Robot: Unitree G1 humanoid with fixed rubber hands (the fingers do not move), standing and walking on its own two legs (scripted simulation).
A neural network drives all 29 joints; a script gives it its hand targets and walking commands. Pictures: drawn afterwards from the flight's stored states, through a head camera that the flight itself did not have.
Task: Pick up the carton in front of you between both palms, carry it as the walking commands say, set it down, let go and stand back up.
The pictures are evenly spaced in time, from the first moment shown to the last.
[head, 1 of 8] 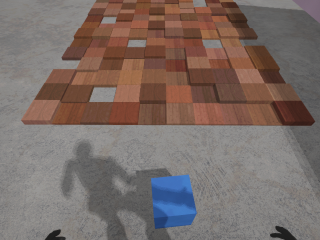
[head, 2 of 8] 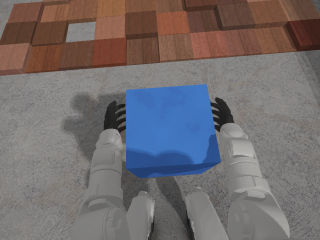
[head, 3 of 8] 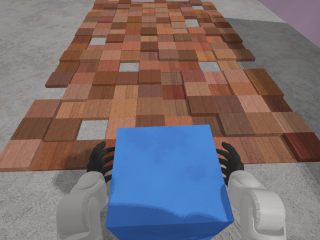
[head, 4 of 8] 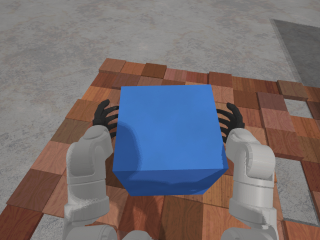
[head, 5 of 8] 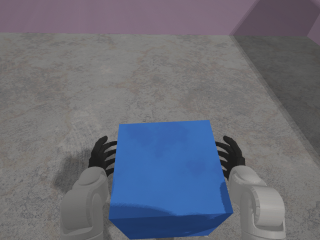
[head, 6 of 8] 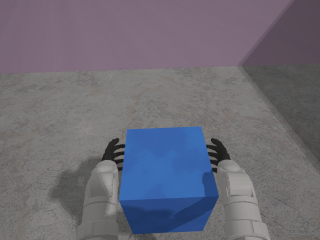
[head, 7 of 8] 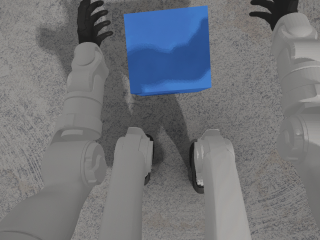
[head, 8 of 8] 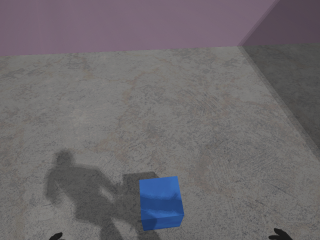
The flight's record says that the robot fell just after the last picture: no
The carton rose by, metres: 0.78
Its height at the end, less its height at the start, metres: +0.00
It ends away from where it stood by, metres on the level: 6.51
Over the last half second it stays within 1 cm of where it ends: yes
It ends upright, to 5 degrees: yes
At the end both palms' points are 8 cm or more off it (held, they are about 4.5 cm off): yes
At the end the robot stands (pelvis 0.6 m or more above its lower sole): yes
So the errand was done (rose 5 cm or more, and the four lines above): yes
